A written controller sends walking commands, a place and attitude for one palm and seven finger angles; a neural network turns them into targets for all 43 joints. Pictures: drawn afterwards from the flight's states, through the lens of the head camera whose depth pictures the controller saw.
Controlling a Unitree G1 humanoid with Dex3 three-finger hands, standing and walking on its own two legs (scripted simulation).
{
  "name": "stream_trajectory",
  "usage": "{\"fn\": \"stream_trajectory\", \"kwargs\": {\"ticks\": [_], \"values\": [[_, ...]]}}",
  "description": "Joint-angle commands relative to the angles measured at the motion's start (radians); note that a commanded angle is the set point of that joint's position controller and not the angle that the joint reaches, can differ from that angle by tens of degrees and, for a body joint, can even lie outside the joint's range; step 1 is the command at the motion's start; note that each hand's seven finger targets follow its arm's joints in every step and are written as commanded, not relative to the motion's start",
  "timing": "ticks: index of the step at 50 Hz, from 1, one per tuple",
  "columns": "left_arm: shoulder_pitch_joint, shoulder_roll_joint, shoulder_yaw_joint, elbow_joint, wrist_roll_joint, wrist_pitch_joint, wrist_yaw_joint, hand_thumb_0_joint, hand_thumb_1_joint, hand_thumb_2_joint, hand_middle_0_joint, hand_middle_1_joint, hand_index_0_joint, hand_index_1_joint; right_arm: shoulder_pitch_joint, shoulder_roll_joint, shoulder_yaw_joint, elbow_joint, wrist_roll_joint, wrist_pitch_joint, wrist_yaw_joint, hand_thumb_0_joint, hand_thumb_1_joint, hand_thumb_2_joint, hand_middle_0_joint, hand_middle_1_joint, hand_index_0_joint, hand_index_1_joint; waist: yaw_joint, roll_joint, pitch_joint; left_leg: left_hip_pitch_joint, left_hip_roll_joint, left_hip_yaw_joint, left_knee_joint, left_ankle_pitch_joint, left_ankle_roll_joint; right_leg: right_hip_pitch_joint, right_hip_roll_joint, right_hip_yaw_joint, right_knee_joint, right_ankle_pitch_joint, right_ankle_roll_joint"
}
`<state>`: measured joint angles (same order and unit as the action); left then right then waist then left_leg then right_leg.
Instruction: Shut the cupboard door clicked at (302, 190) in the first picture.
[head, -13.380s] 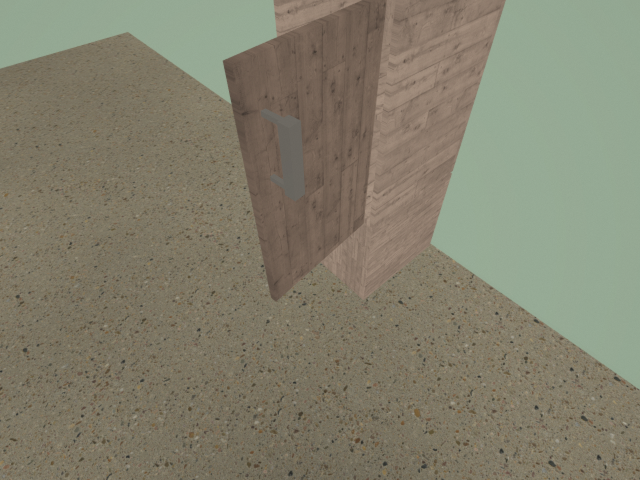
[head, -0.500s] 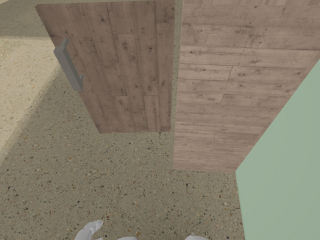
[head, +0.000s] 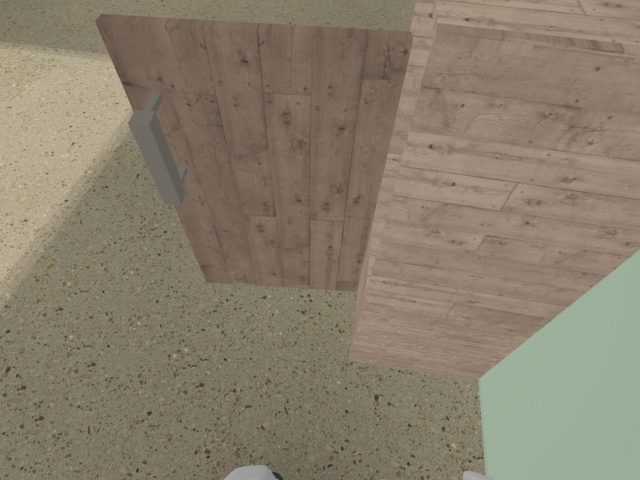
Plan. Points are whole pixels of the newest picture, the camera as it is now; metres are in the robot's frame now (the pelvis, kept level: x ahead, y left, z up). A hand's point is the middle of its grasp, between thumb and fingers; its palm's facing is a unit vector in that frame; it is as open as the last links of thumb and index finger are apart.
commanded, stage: come to a stop and stand still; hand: left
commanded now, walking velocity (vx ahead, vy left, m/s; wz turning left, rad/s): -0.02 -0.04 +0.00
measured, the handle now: (165, 150) +0.49 +0.27 +0.10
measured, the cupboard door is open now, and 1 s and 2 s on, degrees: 96 96 96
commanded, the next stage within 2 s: look again from close up in 0.66 s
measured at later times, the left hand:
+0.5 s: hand out of the picture +0.02 +0.13 -0.16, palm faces +0.01 -0.98 -0.21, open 7.4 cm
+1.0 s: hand out of the picture -0.05 +0.14 -0.17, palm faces +0.02 -0.98 -0.19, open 7.4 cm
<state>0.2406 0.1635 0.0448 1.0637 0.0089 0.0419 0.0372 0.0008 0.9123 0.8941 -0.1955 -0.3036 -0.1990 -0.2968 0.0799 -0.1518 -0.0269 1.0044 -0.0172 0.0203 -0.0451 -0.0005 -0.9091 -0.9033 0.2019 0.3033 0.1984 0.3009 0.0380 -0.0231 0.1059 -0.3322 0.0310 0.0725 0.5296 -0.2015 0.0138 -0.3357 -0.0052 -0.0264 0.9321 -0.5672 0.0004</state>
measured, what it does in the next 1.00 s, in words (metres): steps on the spot: right foot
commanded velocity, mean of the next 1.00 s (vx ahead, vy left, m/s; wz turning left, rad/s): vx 0.00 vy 0.00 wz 0.00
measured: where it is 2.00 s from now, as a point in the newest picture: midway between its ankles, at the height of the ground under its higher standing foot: outside the picture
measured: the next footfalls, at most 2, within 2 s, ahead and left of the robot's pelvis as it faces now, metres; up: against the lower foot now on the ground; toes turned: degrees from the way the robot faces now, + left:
right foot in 0.14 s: -0.01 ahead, -0.15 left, +0.00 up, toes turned -3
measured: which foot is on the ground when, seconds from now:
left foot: down 0.00-1.00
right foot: up 0.00-0.12, down 0.14-1.00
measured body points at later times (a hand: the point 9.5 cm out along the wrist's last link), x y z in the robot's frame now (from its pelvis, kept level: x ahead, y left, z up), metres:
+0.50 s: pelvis -0.05 -0.05 +0.00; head -0.06 -0.05 +0.45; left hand +0.02 +0.18 -0.14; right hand -0.03 -0.29 -0.15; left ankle +0.02 +0.07 -0.73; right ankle -0.05 -0.15 -0.73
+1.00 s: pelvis -0.03 -0.04 +0.01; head -0.03 -0.03 +0.46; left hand -0.05 +0.19 -0.16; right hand -0.03 -0.27 -0.15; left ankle +0.02 +0.07 -0.73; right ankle -0.05 -0.15 -0.73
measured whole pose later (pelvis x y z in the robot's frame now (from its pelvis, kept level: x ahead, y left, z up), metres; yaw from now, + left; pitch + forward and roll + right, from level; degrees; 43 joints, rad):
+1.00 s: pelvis -0.03 -0.04 +0.01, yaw +0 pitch -1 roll -1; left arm 0.35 0.19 -0.01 1.09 0.02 -0.02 0.03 0.00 0.91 0.89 -0.20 -0.30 -0.20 -0.30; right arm 0.29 -0.16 0.01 1.10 -0.01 -0.01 -0.01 0.00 -0.90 -0.90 0.20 0.30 0.20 0.30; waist 0.01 -0.02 0.02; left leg -0.27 0.01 0.04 0.46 -0.17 0.02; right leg -0.16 0.00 -0.06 0.45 -0.27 -0.02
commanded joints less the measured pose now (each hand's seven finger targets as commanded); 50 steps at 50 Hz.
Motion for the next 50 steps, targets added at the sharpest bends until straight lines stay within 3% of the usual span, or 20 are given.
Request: {"fn": "stream_trajectory", "kwargs": {"ticks": [1, 4, 5, 6, 7, 8, 9, 10, 11, 12, 13, 14, 16, 17, 19, 21, 23, 26, 34, 50], "values": [[0.054, 0.063, 0.023, -0.078, 0.000, -0.003, -0.004, 0.000, 0.900, 0.900, -0.200, -0.300, -0.200, -0.300, 0.103, -0.203, -0.058, -0.035, -0.008, 0.000, -0.017, 0.000, -0.900, -0.900, 0.200, 0.300, 0.200, 0.300, -0.043, 0.143, -0.193, 0.176, 0.297, -0.205, -0.134, 0.552, 0.186, -0.041, -0.028, 0.029, 0.029, 0.002, 0.011], [0.088, 0.055, 0.018, -0.076, 0.001, -0.012, -0.008, 0.000, 0.900, 0.900, -0.200, -0.300, -0.200, -0.300, 0.086, -0.208, -0.064, -0.034, -0.007, 0.004, -0.002, 0.000, -0.900, -0.900, 0.200, 0.300, 0.200, 0.300, -0.029, 0.195, -0.210, 0.133, 0.255, -0.186, -0.129, 0.357, 0.139, 0.080, -0.024, -0.021, -0.236, 0.111, 0.011], [0.177, 0.088, -0.004, -0.060, 0.006, -0.033, 0.014, 0.000, 0.900, 0.900, -0.200, -0.300, -0.200, -0.300, 0.061, -0.241, -0.084, -0.072, 0.016, -0.017, 0.005, 0.000, -0.900, -0.900, 0.200, 0.300, 0.200, 0.300, 0.014, 0.010, -0.309, 0.288, 0.208, -0.112, 0.114, 0.513, 0.054, 0.007, -0.040, 0.060, -0.524, 0.293, 0.004], [0.141, 0.155, 0.013, -0.101, 0.023, -0.058, 0.013, 0.000, 0.900, 0.900, -0.200, -0.300, -0.200, -0.300, 0.097, -0.203, -0.068, -0.131, 0.012, -0.016, 0.015, 0.000, -0.900, -0.900, 0.200, 0.300, 0.200, 0.300, -0.009, -0.036, -0.215, 0.120, 0.112, -0.077, 0.197, 0.327, 0.011, 0.148, -0.108, 0.080, -0.616, 0.636, 0.000], [0.069, 0.207, 0.024, -0.147, 0.026, -0.060, 0.012, 0.000, 0.900, 0.900, -0.200, -0.300, -0.200, -0.300, 0.158, -0.086, -0.047, -0.154, 0.008, -0.020, 0.031, 0.000, -0.900, -0.900, 0.200, 0.300, 0.200, 0.300, -0.063, -0.250, -0.214, -0.093, 0.002, -0.004, 0.205, -0.131, -0.031, 0.218, -0.265, 0.243, -0.516, 0.919, -0.089], [0.046, 0.196, 0.006, -0.169, 0.031, -0.065, 0.011, 0.000, 0.900, 0.900, -0.200, -0.300, -0.200, -0.300, 0.132, -0.076, -0.044, -0.155, 0.000, -0.009, 0.035, 0.000, -0.900, -0.900, 0.200, 0.300, 0.200, 0.300, -0.048, -0.175, -0.179, -0.078, -0.010, -0.002, 0.260, -0.215, -0.035, 0.185, -0.275, 0.189, -0.472, 0.947, -0.138], [0.050, 0.180, 0.015, -0.174, 0.031, -0.070, 0.019, 0.000, 0.900, 0.900, -0.200, -0.300, -0.200, -0.300, 0.114, -0.079, -0.047, -0.157, -0.002, 0.000, 0.036, 0.000, -0.900, -0.900, 0.200, 0.300, 0.200, 0.300, -0.044, -0.202, -0.179, -0.110, -0.017, -0.019, 0.322, -0.225, -0.025, 0.185, -0.238, 0.199, -0.454, 0.951, -0.143], [0.047, 0.179, 0.016, -0.179, 0.027, -0.073, 0.026, 0.000, 0.900, 0.900, -0.200, -0.300, -0.200, -0.300, 0.105, -0.080, -0.046, -0.169, 0.000, 0.003, 0.035, 0.000, -0.900, -0.900, 0.200, 0.300, 0.200, 0.300, -0.043, -0.219, -0.150, -0.146, -0.013, -0.029, 0.360, -0.239, -0.018, 0.191, -0.246, 0.213, -0.444, 0.970, -0.156], [0.020, 0.187, 0.020, -0.194, 0.025, -0.072, 0.030, 0.000, 0.900, 0.900, -0.200, -0.300, -0.200, -0.300, 0.124, -0.082, -0.044, -0.168, 0.001, 0.001, 0.037, 0.000, -0.900, -0.900, 0.200, 0.300, 0.200, 0.300, -0.058, -0.144, -0.138, -0.126, -0.005, -0.027, 0.307, -0.218, -0.011, 0.182, -0.251, 0.184, -0.426, 0.938, -0.170], [0.002, 0.196, 0.020, -0.214, 0.024, -0.067, 0.030, 0.000, 0.900, 0.900, -0.200, -0.300, -0.200, -0.300, 0.139, -0.071, -0.038, -0.166, 0.003, -0.001, 0.038, 0.000, -0.900, -0.900, 0.200, 0.300, 0.200, 0.300, -0.068, -0.128, -0.116, -0.062, -0.009, -0.013, 0.223, -0.174, -0.011, 0.114, -0.239, 0.165, -0.422, 0.839, -0.163], [-0.017, 0.197, 0.017, -0.221, 0.020, -0.062, 0.027, 0.000, 0.900, 0.900, -0.200, -0.300, -0.200, -0.300, 0.179, -0.073, -0.034, -0.151, 0.003, -0.003, 0.039, 0.000, -0.900, -0.900, 0.200, 0.300, 0.200, 0.300, -0.084, -0.123, -0.104, 0.030, -0.015, -0.001, 0.110, -0.083, -0.012, 0.050, -0.209, 0.140, -0.417, 0.688, -0.138], [-0.017, 0.182, 0.010, -0.223, 0.015, -0.055, 0.023, 0.000, 0.900, 0.900, -0.200, -0.300, -0.200, -0.300, 0.209, -0.085, -0.031, -0.135, 0.001, -0.009, 0.041, 0.000, -0.900, -0.900, 0.200, 0.300, 0.200, 0.300, -0.084, -0.056, -0.085, 0.103, -0.007, -0.021, 0.027, 0.002, -0.003, -0.010, -0.165, 0.120, -0.413, 0.511, -0.102], [0.027, 0.136, 0.000, -0.224, 0.011, -0.043, 0.016, 0.000, 0.900, 0.900, -0.200, -0.300, -0.200, -0.300, 0.211, -0.148, -0.030, -0.138, -0.009, -0.019, 0.038, 0.000, -0.900, -0.900, 0.200, 0.300, 0.200, 0.300, -0.050, 0.110, -0.016, 0.028, 0.130, -0.195, -0.108, -0.012, 0.069, -0.019, -0.054, 0.056, -0.424, 0.190, -0.041], [0.036, 0.139, 0.000, -0.214, 0.011, -0.037, 0.015, 0.000, 0.900, 0.900, -0.200, -0.300, -0.200, -0.300, 0.184, -0.161, -0.030, -0.135, -0.011, -0.019, 0.039, 0.000, -0.900, -0.900, 0.200, 0.300, 0.200, 0.300, -0.037, 0.184, 0.019, -0.070, 0.127, -0.243, -0.179, -0.170, 0.078, 0.028, -0.031, 0.032, -0.416, 0.123, -0.036], [0.077, 0.153, 0.001, -0.193, 0.012, -0.040, 0.006, 0.000, 0.900, 0.900, -0.200, -0.300, -0.200, -0.300, 0.154, -0.169, -0.027, -0.138, -0.011, -0.017, 0.037, 0.000, -0.900, -0.900, 0.200, 0.300, 0.200, 0.300, -0.017, 0.117, 0.035, -0.145, 0.092, -0.221, -0.206, -0.337, 0.058, 0.080, -0.039, 0.056, -0.466, 0.117, -0.047], [0.074, 0.162, -0.003, -0.187, 0.012, -0.051, 0.002, 0.000, 0.900, 0.900, -0.200, -0.300, -0.200, -0.300, 0.189, -0.142, -0.020, -0.122, -0.010, -0.015, 0.036, 0.000, -0.900, -0.900, 0.200, 0.300, 0.200, 0.300, -0.034, 0.023, 0.001, -0.066, 0.040, -0.140, -0.125, -0.238, 0.028, 0.041, -0.089, 0.122, -0.565, 0.058, -0.071], [0.051, 0.173, -0.002, -0.188, 0.009, -0.052, -0.001, 0.000, 0.900, 0.900, -0.200, -0.300, -0.200, -0.300, 0.238, -0.129, -0.015, -0.100, -0.012, -0.012, 0.037, 0.000, -0.900, -0.900, 0.200, 0.300, 0.200, 0.300, -0.060, 0.002, -0.023, 0.021, 0.016, -0.096, -0.056, -0.186, 0.011, -0.050, -0.133, 0.169, -0.630, -0.045, -0.088], [0.030, 0.176, -0.002, -0.188, 0.010, -0.057, -0.002, 0.000, 0.900, 0.900, -0.200, -0.300, -0.200, -0.300, 0.291, -0.115, -0.010, -0.071, -0.009, -0.016, 0.036, 0.000, -0.900, -0.900, 0.200, 0.300, 0.200, 0.300, -0.078, -0.045, -0.034, 0.076, 0.017, -0.075, -0.034, -0.118, 0.005, -0.078, -0.143, 0.155, -0.650, -0.020, -0.087], [0.094, 0.154, -0.014, -0.117, 0.006, -0.059, -0.005, 0.000, 0.900, 0.900, -0.200, -0.300, -0.200, -0.300, 0.289, -0.132, 0.002, -0.014, -0.005, -0.029, 0.031, 0.000, -0.900, -0.900, 0.200, 0.300, 0.200, 0.300, -0.051, 0.038, 0.007, 0.009, 0.045, -0.136, -0.128, -0.156, 0.013, -0.017, -0.103, 0.128, -0.621, 0.044, -0.068], [0.134, 0.142, -0.037, -0.008, 0.005, -0.075, -0.002, 0.000, 0.900, 0.900, -0.200, -0.300, -0.200, -0.300, 0.230, -0.159, 0.011, 0.061, 0.009, -0.054, 0.023, 0.000, -0.900, -0.900, 0.200, 0.300, 0.200, 0.300, -0.039, 0.032, -0.041, 0.101, 0.074, -0.146, -0.181, 0.010, 0.026, 0.099, -0.098, 0.083, -0.598, 0.306, -0.043]]}}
